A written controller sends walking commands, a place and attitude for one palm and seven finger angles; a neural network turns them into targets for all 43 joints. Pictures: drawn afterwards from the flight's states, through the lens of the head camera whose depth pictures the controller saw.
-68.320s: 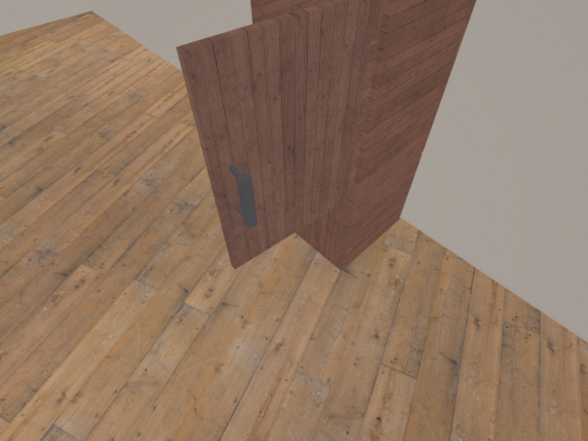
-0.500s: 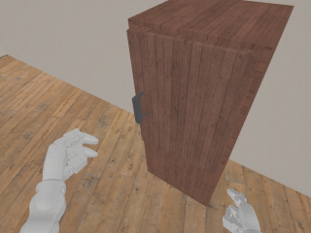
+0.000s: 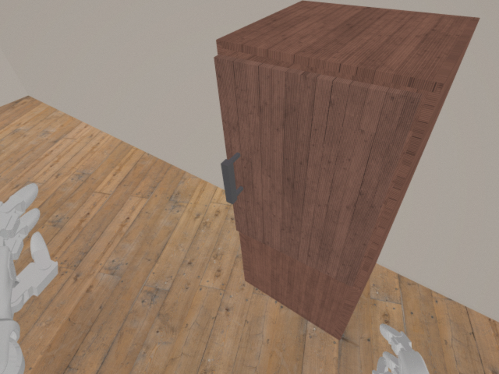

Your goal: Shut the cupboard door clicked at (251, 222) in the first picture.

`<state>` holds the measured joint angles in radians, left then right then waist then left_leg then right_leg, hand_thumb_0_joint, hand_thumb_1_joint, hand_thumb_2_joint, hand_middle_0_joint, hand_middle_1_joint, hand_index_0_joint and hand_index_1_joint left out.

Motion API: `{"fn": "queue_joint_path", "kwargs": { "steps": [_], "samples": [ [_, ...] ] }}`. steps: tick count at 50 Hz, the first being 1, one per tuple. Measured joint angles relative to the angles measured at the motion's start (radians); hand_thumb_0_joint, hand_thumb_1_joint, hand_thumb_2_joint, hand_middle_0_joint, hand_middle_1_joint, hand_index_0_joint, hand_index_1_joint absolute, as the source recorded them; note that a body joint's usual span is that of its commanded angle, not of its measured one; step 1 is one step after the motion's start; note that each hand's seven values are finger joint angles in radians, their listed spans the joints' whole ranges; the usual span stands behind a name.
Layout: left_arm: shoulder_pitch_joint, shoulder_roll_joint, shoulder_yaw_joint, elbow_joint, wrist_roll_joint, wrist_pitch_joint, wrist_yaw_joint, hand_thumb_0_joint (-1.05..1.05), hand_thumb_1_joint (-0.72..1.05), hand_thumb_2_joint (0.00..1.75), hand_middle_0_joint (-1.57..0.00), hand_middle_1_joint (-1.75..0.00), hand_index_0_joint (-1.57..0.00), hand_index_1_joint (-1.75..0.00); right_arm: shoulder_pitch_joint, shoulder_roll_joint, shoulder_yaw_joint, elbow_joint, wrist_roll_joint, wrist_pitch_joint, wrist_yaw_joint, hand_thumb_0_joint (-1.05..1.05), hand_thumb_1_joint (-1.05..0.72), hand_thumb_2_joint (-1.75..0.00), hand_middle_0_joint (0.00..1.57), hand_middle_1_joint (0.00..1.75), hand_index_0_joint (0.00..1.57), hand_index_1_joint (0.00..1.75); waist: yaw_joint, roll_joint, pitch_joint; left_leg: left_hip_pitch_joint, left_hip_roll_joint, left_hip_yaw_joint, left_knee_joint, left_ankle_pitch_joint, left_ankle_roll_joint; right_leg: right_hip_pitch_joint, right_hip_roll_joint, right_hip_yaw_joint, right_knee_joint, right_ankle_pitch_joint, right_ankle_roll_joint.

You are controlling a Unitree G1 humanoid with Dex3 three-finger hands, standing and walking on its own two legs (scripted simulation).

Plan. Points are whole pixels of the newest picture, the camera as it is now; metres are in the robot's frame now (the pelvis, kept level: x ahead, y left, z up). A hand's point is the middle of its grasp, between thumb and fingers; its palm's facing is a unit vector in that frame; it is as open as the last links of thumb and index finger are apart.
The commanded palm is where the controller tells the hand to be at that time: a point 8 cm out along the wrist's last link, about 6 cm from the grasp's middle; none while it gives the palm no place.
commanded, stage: draw the hand back to the body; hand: left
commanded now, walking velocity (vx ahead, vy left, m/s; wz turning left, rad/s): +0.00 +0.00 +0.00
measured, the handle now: (234, 178) +0.62 +0.14 -0.06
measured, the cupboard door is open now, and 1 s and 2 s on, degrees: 3 3 3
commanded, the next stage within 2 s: step back with the hand held close in 0.20 s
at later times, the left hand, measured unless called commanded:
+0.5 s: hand (65, 265) +0.19 +0.26 +0.16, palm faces +0.45 -0.78 -0.44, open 7.4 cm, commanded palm +0.13 +0.30 +0.18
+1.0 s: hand (33, 302) +0.14 +0.27 +0.15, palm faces +0.46 -0.77 -0.45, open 7.4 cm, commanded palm +0.08 +0.31 +0.18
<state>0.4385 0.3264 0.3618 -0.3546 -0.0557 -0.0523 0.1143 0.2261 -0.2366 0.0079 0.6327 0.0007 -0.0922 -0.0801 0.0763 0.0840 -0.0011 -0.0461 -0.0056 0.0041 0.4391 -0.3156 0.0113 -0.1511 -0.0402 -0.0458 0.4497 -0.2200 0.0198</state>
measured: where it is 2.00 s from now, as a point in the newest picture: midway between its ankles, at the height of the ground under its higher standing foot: outside the picture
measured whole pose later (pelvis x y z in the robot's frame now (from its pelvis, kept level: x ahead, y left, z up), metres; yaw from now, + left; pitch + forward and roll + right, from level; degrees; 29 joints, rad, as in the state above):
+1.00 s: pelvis -0.07 +0.01 -0.02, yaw -1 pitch +0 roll +0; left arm 0.51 0.37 0.43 -0.44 -0.02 -0.21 0.16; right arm 0.24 -0.22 0.00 0.55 0.01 -0.03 -0.08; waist 0.00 0.01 -0.01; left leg -0.34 -0.01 0.03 0.66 -0.32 0.04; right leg -0.42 -0.04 -0.02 0.58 -0.17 0.03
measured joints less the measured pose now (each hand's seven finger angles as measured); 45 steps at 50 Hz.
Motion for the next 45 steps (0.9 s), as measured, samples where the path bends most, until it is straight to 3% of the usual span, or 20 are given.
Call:
{"fn": "queue_joint_path", "kwargs": {
  "steps": [6,17,23,28,36,45],
  "samples": [
    [-0.003,-0.007,-0.027,-0.001,0.002,-0.001,-0.005,0.02,0.89,0.9,-0.22,-0.32,-0.23,-0.32,-0.004,0.008,0.002,0.004,-0.001,-0.017,-0.006,0.01,-0.9,-0.9,0.2,0.3,0.2,0.3,-0.009,-0.012,0.002,0.002,0.004,0.004,0.002,0.003,-0.004,-0.002,0.004,0.004,0.006,0.002,-0.005],
    [-0.003,0.004,-0.007,-0.003,-0.003,-0.018,-0.009,0.02,0.89,0.9,-0.21,-0.31,-0.21,-0.3,-0.01,0.019,0.006,-0.001,0.0,-0.029,-0.003,0.01,-0.9,-0.9,0.2,0.3,0.2,0.3,-0.014,-0.009,0.007,0.005,0.015,0.009,-0.001,0.006,-0.011,-0.001,0.015,0.007,0.002,0.009,-0.012],
    [0.019,0.001,0.021,0.005,0.009,-0.085,0.005,0.02,0.89,0.9,-0.21,-0.31,-0.21,-0.3,-0.024,-0.002,-0.005,-0.025,0.001,0.013,0.007,0.01,-0.9,-0.9,0.2,0.3,0.2,0.3,-0.05,0.003,-0.014,-0.098,0.022,-0.002,0.062,-0.009,-0.007,-0.072,0.021,-0.004,0.001,0.024,-0.011],
    [0.071,0.024,0.023,-0.028,0.011,-0.105,0.015,0.02,0.89,0.9,-0.21,-0.31,-0.21,-0.3,-0.028,-0.015,-0.027,-0.043,0.002,0.054,0.001,0.01,-0.9,-0.9,0.2,0.3,0.2,0.3,-0.074,-0.018,-0.004,-0.135,0.0,0.014,0.065,0.001,0.005,-0.123,0.001,0.014,0.027,0.027,0.004],
    [0.09,0.079,0.058,-0.065,0.011,-0.111,0.029,0.02,0.89,0.9,-0.21,-0.31,-0.22,-0.3,-0.017,-0.004,-0.033,-0.077,0.008,0.095,-0.011,0.01,-0.9,-0.9,0.2,0.3,0.2,0.3,-0.084,-0.056,0.005,-0.181,-0.017,0.04,0.097,0.008,0.021,-0.18,-0.015,0.043,0.066,0.04,0.018],
    [0.077,0.064,0.074,-0.081,0.032,-0.139,0.039,0.02,0.89,0.9,-0.21,-0.31,-0.22,-0.3,0.008,0.02,-0.013,-0.091,0.009,0.076,-0.009,0.01,-0.9,-0.9,0.2,0.3,0.2,0.3,-0.083,-0.078,-0.002,-0.251,-0.012,0.037,0.178,0.0,0.025,-0.237,-0.012,0.041,0.12,0.046,0.017]
  ]
}}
